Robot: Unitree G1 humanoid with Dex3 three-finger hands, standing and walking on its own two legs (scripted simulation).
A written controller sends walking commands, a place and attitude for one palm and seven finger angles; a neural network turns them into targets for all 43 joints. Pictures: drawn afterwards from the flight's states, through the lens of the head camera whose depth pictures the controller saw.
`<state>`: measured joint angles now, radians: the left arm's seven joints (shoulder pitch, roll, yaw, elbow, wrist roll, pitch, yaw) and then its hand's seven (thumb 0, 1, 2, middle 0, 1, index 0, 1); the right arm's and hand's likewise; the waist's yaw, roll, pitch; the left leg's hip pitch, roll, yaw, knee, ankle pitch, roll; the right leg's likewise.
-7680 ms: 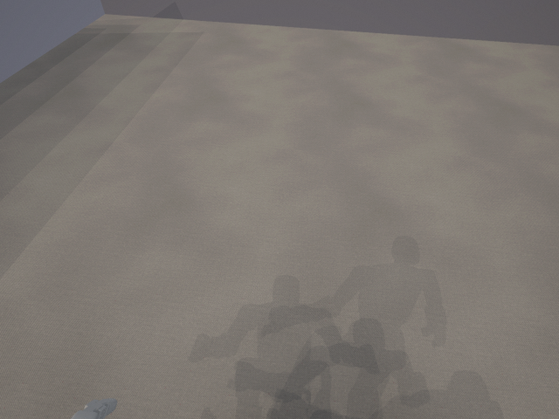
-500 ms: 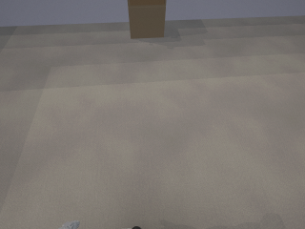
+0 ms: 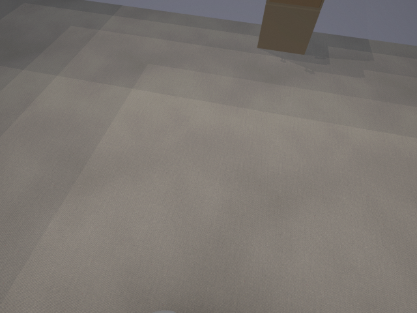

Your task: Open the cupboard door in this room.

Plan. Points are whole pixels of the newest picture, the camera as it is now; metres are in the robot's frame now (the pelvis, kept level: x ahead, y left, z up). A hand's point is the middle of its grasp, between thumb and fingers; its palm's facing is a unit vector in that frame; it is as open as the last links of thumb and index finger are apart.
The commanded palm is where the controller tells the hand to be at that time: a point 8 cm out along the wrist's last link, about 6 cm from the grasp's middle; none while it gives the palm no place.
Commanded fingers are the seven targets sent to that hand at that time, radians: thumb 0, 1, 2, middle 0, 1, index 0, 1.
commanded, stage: turn or walk to find it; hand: left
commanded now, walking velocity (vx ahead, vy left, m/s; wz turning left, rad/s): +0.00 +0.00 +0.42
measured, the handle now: out of the picture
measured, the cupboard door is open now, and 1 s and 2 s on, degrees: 0 0 0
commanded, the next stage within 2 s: stand and wait in 0.84 s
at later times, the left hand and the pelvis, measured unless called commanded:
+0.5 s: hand out of the picture +0.11 +0.21 -0.14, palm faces +0.15 -0.95 -0.29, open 7.4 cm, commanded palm none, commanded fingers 0.00 0.90 0.90 -0.20 -0.30 -0.20 -0.30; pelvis +0.02 -0.01 +0.00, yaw +10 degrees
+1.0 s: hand out of the picture -0.06 +0.19 -0.18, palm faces +0.44 -0.87 -0.23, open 7.4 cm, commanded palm none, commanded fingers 0.00 0.90 0.90 -0.20 -0.30 -0.20 -0.30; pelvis +0.02 +0.00 +0.00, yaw +24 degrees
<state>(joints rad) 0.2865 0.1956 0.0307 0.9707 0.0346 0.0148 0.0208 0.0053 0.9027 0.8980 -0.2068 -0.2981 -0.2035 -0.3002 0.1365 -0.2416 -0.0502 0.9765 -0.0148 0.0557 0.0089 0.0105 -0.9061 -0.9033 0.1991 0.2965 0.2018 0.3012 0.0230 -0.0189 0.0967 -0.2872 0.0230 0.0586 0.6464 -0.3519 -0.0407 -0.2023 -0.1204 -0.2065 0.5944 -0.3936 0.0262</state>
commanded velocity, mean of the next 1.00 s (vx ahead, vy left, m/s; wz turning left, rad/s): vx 0.00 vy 0.00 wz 0.34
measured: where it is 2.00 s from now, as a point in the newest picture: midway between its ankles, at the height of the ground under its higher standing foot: outside the picture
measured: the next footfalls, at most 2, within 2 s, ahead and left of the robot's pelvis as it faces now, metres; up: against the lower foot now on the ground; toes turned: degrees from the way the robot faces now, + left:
left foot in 0.02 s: +0.02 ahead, +0.12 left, +0.00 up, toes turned +4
right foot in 0.50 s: +0.08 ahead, -0.12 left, +0.00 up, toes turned +7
